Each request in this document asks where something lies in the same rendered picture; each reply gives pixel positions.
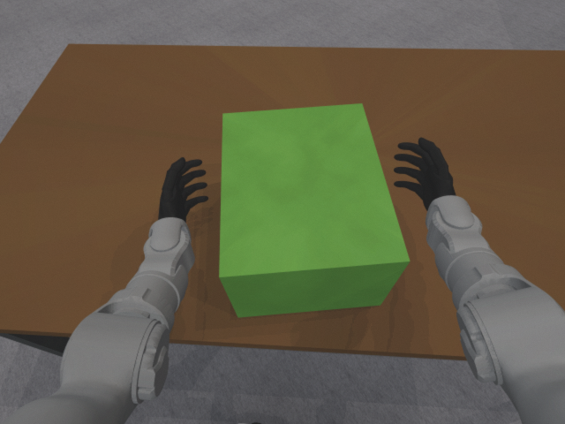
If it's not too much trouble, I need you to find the carton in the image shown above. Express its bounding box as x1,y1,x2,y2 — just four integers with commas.
219,103,410,318

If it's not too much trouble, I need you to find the left robot forearm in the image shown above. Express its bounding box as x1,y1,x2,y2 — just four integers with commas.
60,217,195,384

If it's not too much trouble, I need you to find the left robot upper arm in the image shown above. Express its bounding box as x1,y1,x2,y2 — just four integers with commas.
1,312,170,424

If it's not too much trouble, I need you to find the right robot upper arm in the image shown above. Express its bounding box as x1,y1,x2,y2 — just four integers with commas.
456,287,565,424

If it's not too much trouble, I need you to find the right robot forearm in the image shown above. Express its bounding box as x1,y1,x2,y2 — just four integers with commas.
426,195,565,322

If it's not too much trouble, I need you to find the table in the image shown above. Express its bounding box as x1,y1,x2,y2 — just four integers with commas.
0,44,565,360

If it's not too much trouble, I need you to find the robot left hand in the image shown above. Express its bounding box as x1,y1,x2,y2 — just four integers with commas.
158,157,208,222

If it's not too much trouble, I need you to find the robot right hand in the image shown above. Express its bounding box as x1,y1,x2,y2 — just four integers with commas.
394,138,456,210

